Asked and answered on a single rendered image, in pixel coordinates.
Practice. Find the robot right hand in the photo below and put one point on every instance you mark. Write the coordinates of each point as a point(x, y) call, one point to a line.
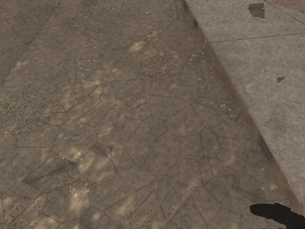
point(279, 213)

